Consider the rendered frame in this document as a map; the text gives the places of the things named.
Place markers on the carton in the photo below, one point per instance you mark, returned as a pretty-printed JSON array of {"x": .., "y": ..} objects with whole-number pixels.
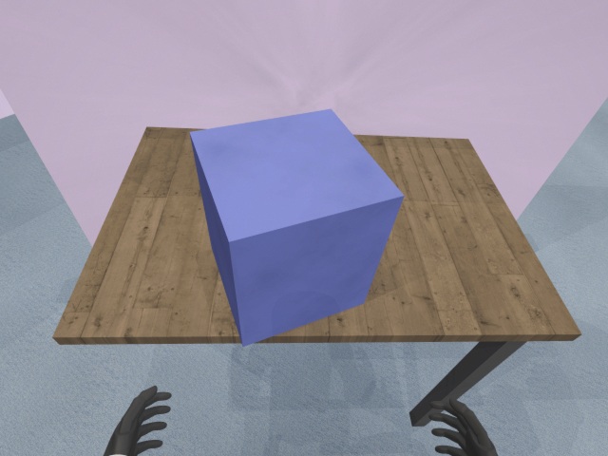
[{"x": 298, "y": 215}]

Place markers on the table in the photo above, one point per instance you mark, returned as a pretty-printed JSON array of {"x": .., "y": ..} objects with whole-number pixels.
[{"x": 456, "y": 267}]

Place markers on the left robot hand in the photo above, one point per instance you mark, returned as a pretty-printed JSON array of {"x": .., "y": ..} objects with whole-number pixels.
[{"x": 124, "y": 440}]

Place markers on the right robot hand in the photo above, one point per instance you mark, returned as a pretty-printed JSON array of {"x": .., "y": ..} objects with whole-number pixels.
[{"x": 472, "y": 437}]

